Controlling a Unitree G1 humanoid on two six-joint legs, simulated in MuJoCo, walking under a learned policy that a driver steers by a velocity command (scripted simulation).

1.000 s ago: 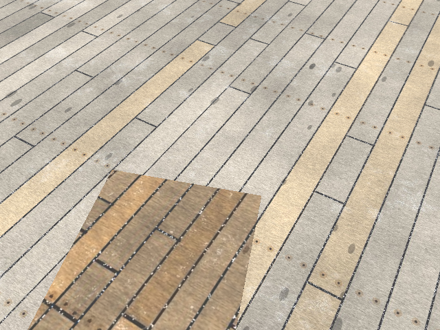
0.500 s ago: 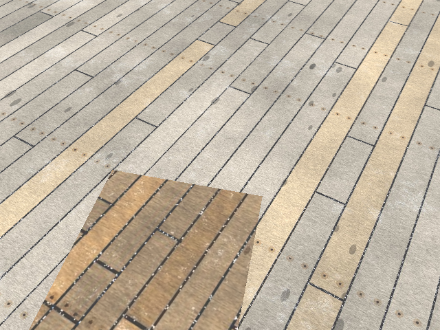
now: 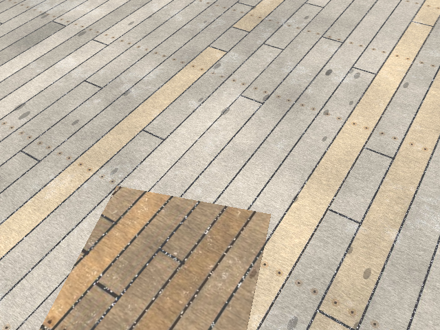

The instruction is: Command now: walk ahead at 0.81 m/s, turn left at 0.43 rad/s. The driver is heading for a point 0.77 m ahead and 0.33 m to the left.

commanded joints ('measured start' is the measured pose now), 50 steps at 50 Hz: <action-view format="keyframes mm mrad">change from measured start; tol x32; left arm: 1 136 126 23 -6 -7 -13 7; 17 295 151 13 27 -12 -33 59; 37 -322 86 -51 -444 -7 7 -26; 43 374 335 41 -280 47 -13 44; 50 160 117 -7 -216 -15 -39 -10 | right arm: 1 -165 -49 -3 -155 -6 -29 34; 50 -119 -100 0 -367 -30 28 24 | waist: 1 40 -111 96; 33 -17 -88 177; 41 170 51 -168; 44 46 -427 -408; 50 1 -128 -5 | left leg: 1 -614 75 -65 357 174 23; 13 -592 65 178 91 389 13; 19 -14 -112 290 -102 194 137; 23 621 195 -689 -491 -24 412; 31 -60 22 -354 -728 275 244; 40 209 0 -335 -334 1086 50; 42 13 -70 -275 180 814 19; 43 -275 -171 -172 515 -166 -2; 50 -373 -17 -81 365 -24 -69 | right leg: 1 333 -365 550 -405 -487 -65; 13 338 -194 -134 -474 409 44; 19 428 -271 -196 109 1516 36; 20 330 -281 -155 381 1390 2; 22 -269 -8 -60 1064 -165 -7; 25 -598 -48 211 1010 -55 19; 41 342 23 130 3 207 35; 44 739 -491 962 -122 356 -160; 50 214 -276 340 -197 796 -130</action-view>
